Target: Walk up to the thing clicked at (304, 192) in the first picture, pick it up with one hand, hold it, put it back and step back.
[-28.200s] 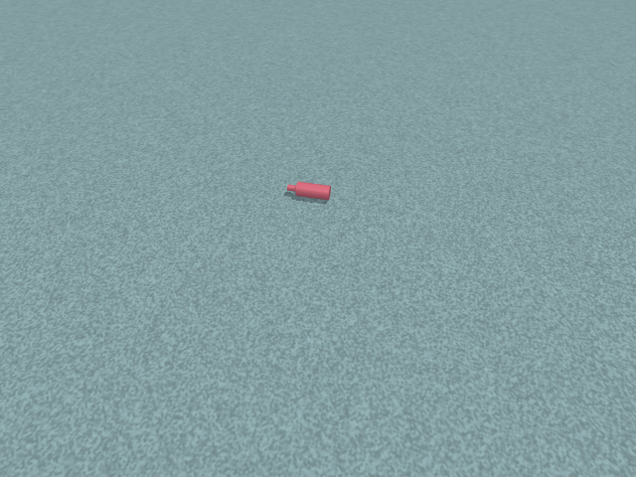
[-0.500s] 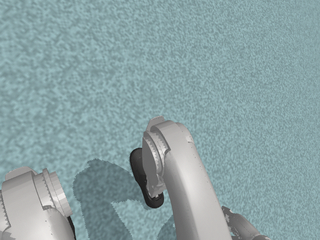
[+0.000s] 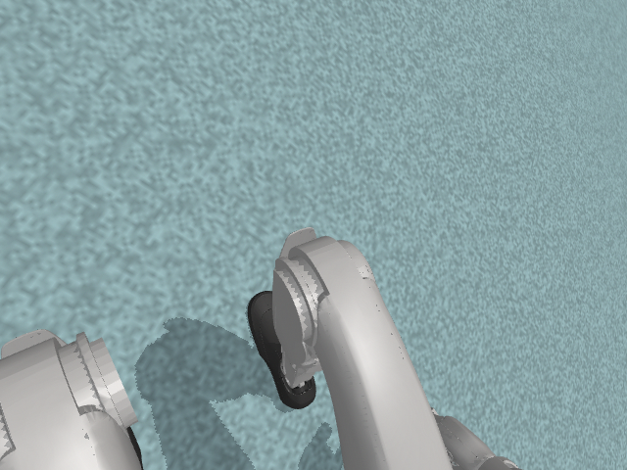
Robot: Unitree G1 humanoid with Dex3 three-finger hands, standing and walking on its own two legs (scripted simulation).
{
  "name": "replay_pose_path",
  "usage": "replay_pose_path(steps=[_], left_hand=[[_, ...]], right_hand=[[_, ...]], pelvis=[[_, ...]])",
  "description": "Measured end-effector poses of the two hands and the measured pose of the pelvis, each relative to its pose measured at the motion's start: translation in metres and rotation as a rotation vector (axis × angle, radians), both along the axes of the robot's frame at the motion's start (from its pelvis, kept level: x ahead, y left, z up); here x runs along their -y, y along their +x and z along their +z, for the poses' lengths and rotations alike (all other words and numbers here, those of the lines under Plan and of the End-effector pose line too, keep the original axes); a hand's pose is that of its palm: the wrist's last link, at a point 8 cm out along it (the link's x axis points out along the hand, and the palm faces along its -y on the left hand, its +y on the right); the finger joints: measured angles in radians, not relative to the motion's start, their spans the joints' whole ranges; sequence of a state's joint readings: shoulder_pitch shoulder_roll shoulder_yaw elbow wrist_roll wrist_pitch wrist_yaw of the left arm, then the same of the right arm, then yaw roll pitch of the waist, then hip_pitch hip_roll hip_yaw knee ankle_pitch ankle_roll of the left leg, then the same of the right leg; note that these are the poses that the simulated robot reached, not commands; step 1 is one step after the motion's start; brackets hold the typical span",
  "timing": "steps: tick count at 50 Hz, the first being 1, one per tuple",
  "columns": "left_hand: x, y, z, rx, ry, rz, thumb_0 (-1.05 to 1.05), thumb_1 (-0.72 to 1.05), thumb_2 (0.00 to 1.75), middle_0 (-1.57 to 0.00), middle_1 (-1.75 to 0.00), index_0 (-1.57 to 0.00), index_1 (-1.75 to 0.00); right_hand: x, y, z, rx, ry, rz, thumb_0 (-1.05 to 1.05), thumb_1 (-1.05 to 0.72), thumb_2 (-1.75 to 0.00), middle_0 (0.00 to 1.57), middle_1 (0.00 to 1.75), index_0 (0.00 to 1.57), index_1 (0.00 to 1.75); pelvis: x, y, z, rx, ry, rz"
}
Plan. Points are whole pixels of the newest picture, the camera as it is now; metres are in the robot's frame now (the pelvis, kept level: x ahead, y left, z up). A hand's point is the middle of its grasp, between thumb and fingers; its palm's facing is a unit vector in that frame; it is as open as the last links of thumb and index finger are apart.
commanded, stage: open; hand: left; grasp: from above
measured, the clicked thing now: out of the picture +0.49 +0.34 -0.27
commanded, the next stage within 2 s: withdraw in 0.76 s
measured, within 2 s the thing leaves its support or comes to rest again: neither
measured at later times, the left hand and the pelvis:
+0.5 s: hand out of the picture +0.48 +0.32 -0.22, palm faces -0.46 -0.08 -0.88, open 12.2 cm; pelvis +0.00 +0.00 +0.00, yaw -1 degrees
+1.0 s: hand out of the picture +0.49 +0.32 -0.22, palm faces -0.42 -0.08 -0.90, open 13.5 cm; pelvis +0.00 +0.00 +0.00, yaw -1 degrees
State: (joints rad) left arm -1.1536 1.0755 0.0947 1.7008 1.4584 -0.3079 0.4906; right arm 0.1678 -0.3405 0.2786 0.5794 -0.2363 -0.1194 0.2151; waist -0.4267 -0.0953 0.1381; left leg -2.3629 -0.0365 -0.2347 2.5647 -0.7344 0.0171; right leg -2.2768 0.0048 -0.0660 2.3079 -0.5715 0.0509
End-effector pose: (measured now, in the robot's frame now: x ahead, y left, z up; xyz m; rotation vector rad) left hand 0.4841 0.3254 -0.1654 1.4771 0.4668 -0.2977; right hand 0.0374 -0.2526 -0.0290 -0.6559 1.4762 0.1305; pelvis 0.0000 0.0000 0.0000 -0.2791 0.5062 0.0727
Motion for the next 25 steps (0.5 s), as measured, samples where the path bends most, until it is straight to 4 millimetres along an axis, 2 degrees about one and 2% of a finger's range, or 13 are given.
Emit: replay_pose_path(steps=[7, 25], left_hand=[[0.0016, 0.0032, 0.0014, 0.009, 0.007, 0.003, 0.0, 0.06, 0.66, -0.56, -0.7, -0.57, -0.67], [0.0017, 0.0048, -0.0017, 0.004, 0.008, 0.013, 0.0, -0.22, 0.82, -0.32, -0.81, -0.32, -0.81]], right_hand=[[0.0025, 0.001, -0.0011, 0.007, -0.001, 0.005, 0.0, -0.9, -0.9, 0.2, 0.3, 0.2, 0.3], [0.0031, -0.0062, 0.0007, -0.014, -0.01, -0.011, 0.0, -0.9, -0.9, 0.2, 0.3, 0.2, 0.3]], pelvis=[[0.0002, -0.0008, -0.0007, 0.002, -0.001, -0.003], [-0.0003, -0.0011, -0.0002, 0.0, -0.007, -0.008]])
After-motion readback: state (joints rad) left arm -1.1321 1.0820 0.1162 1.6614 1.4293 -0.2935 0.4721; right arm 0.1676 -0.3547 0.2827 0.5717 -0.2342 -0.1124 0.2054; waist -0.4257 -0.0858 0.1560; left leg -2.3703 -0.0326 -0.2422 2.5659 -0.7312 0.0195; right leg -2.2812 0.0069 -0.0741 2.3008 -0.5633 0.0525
